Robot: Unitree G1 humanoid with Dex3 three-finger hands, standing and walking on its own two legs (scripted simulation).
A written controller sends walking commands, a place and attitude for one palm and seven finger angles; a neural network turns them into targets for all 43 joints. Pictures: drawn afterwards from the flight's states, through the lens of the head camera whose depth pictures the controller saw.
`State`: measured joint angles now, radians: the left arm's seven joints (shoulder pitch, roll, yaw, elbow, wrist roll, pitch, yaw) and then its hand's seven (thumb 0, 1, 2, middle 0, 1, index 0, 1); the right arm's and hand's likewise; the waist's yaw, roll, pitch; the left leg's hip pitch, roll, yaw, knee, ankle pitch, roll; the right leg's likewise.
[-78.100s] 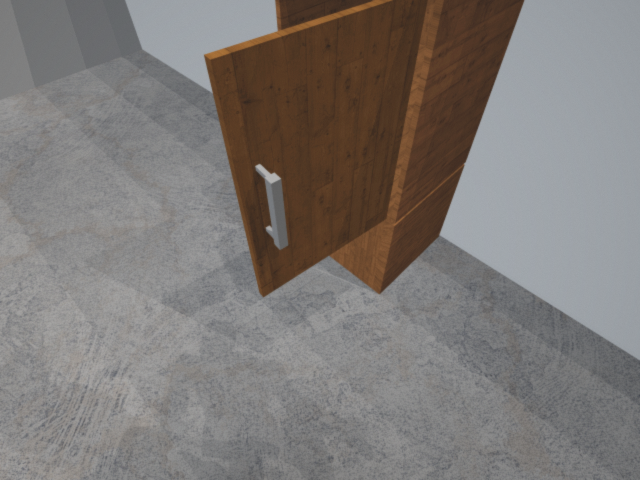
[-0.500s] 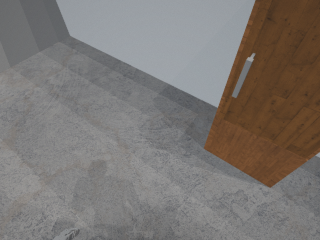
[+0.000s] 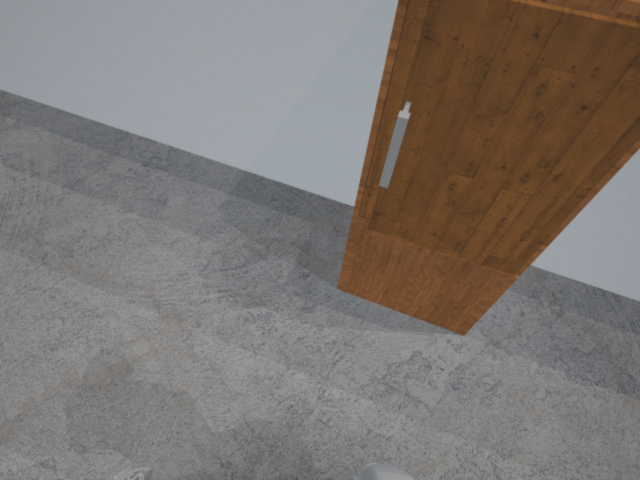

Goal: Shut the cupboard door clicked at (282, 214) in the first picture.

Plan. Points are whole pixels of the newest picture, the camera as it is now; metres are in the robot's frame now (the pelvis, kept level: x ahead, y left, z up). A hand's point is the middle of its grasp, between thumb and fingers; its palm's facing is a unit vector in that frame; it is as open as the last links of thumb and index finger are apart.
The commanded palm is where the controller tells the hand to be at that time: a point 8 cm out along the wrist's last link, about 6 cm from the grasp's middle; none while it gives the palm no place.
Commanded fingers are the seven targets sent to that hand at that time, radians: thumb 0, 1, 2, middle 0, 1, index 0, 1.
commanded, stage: turn to face it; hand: left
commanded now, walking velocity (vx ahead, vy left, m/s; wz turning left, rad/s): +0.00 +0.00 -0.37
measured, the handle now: (395, 146) +0.72 -0.11 -0.04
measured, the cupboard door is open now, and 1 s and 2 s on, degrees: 2 2 2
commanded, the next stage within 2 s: take the last steps up to it in 0.28 s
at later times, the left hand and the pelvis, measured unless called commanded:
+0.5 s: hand out of the picture +0.11 +0.15 -0.17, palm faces -0.13 -0.97 -0.19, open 7.4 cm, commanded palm none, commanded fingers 0.00 0.90 0.90 -0.20 -0.30 -0.20 -0.30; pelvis +0.02 -0.02 +0.00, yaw -9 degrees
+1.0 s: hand (289, 383) +0.28 +0.06 -0.18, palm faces -0.28 -0.94 -0.18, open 7.4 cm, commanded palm none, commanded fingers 0.00 0.90 0.90 -0.20 -0.30 -0.20 -0.30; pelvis +0.13 -0.09 -0.01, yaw -15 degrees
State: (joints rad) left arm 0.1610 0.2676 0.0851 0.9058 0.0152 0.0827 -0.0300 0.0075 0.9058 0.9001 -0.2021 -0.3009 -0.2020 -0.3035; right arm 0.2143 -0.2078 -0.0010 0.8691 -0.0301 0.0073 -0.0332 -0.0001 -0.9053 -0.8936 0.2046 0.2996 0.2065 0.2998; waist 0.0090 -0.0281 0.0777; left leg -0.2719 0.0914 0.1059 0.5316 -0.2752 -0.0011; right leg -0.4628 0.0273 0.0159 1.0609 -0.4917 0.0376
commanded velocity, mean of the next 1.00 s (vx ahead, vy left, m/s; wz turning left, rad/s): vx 0.17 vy -0.04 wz -0.16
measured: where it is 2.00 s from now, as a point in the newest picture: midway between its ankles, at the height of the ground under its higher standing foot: (354, 473)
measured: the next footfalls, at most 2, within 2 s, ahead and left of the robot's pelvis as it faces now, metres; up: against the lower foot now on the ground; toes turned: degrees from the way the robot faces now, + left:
right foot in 0.20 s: +0.02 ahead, -0.14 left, +0.00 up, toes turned -8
left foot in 0.54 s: +0.09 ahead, +0.08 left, +0.00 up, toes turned -5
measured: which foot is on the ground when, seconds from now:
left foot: down 0.00-0.20, up 0.22-0.52, down 0.54-0.96, up 0.98-1.00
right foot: up 0.00-0.18, down 0.20-0.54, up 0.56-0.94, down 0.96-1.00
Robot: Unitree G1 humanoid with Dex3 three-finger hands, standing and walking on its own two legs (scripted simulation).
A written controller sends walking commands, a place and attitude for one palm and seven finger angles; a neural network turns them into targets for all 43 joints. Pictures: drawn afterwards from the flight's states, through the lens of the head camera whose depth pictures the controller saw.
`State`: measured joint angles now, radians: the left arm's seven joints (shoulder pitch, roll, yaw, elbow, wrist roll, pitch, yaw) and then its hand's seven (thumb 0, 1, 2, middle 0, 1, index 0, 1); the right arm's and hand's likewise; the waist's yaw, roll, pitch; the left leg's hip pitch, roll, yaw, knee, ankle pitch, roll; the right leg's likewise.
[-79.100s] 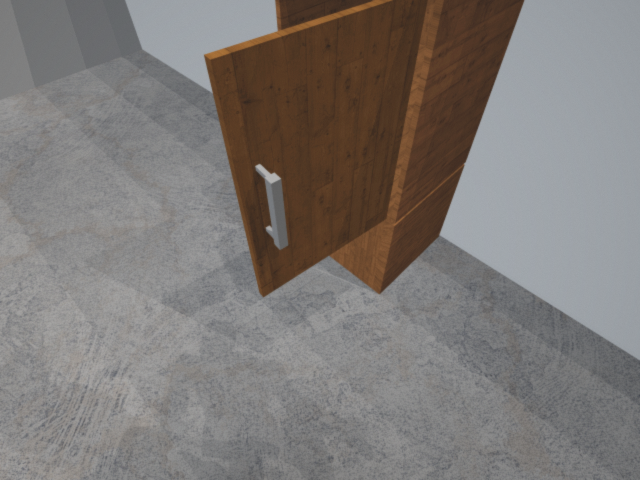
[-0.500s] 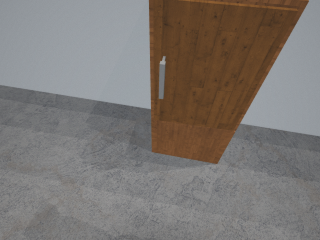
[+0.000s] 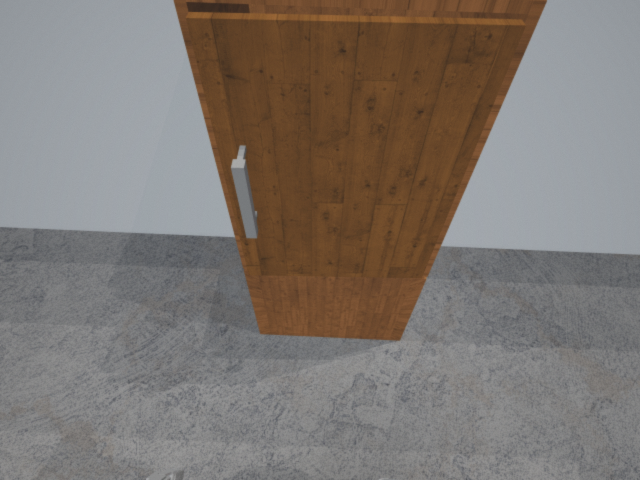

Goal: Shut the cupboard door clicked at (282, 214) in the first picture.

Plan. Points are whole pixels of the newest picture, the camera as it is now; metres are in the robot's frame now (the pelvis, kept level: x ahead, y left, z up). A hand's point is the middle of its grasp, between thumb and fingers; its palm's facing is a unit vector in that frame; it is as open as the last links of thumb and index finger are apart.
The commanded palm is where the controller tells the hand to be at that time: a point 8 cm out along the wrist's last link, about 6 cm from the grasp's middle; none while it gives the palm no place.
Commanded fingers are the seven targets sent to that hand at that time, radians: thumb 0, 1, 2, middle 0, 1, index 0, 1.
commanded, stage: take the last steps up to it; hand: left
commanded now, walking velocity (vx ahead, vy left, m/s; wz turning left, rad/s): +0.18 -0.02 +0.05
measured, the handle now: (247, 194) +0.57 +0.14 -0.02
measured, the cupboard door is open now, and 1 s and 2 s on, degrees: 2 2 2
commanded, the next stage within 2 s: come to a stop and stand still in 0.12 s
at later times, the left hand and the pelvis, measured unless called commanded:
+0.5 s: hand out of the picture +0.12 +0.16 -0.17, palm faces +0.09 -0.98 -0.18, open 7.3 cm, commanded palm none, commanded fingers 0.00 0.90 0.90 -0.20 -0.30 -0.20 -0.30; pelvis +0.12 -0.01 +0.01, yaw +2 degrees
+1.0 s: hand (198, 460) +0.17 +0.18 -0.15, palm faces -0.01 -0.97 -0.24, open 7.4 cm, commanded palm none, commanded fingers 0.00 0.90 0.90 -0.20 -0.30 -0.20 -0.30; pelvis +0.10 -0.01 +0.00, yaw +1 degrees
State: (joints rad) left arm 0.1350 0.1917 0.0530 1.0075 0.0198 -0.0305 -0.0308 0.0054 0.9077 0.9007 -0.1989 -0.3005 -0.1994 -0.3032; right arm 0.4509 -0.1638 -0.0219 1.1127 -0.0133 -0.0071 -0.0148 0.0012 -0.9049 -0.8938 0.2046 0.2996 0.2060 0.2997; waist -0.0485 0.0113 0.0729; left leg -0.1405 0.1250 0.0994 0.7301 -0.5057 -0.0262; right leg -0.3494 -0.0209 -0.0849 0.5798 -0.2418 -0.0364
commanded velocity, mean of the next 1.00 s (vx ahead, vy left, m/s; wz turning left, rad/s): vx -0.05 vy -0.01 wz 0.00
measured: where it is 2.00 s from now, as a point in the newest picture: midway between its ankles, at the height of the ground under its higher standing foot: outside the picture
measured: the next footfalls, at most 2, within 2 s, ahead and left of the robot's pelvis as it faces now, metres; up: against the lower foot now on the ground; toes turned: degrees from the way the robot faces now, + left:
left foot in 0.26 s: +0.16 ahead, +0.10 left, +0.00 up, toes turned +6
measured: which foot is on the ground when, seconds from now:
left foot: up 0.00-0.24, down 0.26-1.00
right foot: down 0.00-1.00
